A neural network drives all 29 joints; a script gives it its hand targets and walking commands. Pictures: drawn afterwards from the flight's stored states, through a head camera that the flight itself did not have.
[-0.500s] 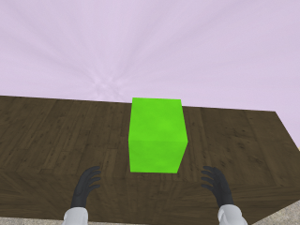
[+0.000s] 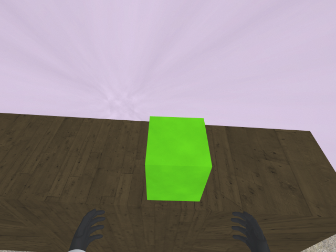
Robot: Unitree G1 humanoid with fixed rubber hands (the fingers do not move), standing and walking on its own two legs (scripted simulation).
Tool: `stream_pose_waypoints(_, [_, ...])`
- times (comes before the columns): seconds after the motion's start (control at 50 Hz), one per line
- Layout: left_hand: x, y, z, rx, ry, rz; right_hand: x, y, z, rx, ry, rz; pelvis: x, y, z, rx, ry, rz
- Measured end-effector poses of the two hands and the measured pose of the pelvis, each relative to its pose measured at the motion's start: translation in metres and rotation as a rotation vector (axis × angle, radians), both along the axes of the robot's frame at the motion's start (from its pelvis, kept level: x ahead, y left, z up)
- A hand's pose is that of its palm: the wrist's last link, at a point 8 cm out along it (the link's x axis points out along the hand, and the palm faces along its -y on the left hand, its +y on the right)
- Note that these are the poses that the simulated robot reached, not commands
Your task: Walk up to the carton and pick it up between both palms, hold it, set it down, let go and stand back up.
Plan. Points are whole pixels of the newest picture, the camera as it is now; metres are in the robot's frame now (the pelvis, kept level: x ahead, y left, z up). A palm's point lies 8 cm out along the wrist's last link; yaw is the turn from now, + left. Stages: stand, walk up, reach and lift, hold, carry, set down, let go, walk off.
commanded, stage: set down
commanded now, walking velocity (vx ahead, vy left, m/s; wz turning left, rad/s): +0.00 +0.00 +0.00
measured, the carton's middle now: (175, 159) +0.40 -0.01 -0.03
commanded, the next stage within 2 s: let go in 0.50 s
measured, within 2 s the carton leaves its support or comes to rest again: neither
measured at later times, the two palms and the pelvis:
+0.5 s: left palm out of the picture +0.14 +0.23 -0.08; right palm out of the picture +0.15 -0.21 -0.08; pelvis +0.00 +0.00 +0.00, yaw +1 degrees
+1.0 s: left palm out of the picture +0.15 +0.22 -0.08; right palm out of the picture +0.13 -0.23 -0.08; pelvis -0.01 -0.01 +0.00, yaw +0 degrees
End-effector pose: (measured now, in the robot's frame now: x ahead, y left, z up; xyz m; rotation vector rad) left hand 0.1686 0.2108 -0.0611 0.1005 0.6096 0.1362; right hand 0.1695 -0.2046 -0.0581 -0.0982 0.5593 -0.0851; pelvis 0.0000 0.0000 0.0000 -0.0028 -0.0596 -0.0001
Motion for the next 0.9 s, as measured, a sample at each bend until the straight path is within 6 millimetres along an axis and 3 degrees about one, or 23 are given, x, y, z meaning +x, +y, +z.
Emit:
stream_pose_waypoints(0.56, [-0.032,0.022,-0.024,0.037,0.246,0.006,-0.025,-0.010,-0.028,-0.059,0.183,0.037,-0.005,0.000,-0.001,-0.003,-0.003,0.011])
stream_pose_waypoints(0.9, [-0.020,0.009,-0.022,0.043,0.228,-0.025,-0.034,-0.027,-0.026,-0.076,0.174,0.023,-0.012,-0.006,-0.002,0.002,-0.008,0.003])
